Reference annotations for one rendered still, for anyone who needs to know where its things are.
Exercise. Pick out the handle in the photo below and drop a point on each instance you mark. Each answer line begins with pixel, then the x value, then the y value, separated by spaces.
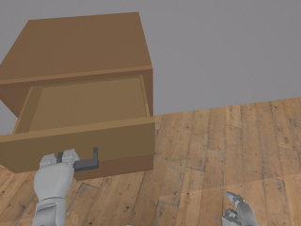
pixel 85 164

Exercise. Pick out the robot right hand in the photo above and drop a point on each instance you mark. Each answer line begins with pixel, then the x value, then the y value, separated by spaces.
pixel 243 216

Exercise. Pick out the cabinet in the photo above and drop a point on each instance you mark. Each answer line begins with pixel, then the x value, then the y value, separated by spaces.
pixel 75 49

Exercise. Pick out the left robot forearm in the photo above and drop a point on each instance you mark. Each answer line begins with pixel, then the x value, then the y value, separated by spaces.
pixel 50 212

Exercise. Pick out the drawer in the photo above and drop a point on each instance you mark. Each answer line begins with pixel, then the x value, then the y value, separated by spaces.
pixel 111 114

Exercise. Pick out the robot left hand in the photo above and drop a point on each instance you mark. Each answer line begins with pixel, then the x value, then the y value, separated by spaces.
pixel 53 180

